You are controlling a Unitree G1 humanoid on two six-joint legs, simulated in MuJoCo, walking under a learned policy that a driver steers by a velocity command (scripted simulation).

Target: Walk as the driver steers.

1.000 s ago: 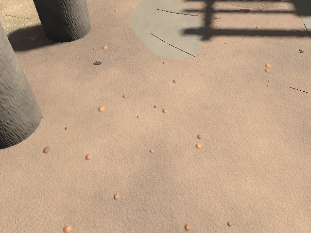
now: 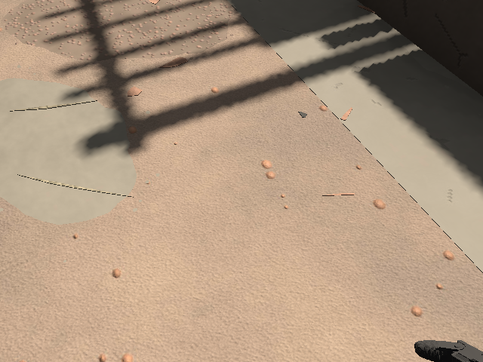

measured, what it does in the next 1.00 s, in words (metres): walks ahead, turning left: left foot, then right foot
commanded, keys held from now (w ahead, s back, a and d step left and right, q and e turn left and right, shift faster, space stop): w+q+shift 1.00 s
